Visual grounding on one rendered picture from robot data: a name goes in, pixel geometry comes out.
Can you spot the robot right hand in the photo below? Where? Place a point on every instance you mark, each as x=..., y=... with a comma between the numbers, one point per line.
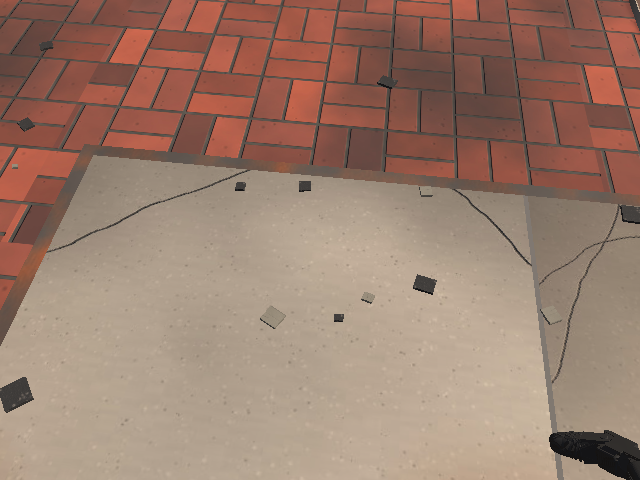
x=612, y=452

